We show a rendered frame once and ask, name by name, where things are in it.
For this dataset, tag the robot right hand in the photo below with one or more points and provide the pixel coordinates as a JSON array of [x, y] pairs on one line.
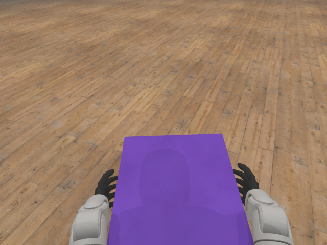
[[248, 183]]

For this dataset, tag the carton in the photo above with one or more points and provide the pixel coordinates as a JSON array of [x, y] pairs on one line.
[[177, 190]]

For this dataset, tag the robot left forearm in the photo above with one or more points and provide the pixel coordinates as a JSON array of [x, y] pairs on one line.
[[90, 224]]

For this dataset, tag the robot right forearm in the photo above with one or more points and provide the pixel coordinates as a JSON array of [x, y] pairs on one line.
[[270, 225]]

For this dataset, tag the robot left hand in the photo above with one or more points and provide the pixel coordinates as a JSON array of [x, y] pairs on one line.
[[104, 188]]

